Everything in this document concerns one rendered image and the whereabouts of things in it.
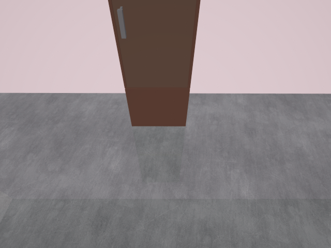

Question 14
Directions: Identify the cupboard door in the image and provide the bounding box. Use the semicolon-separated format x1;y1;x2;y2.
112;0;197;87

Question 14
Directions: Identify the handle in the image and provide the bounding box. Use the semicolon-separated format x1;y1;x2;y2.
117;6;127;39

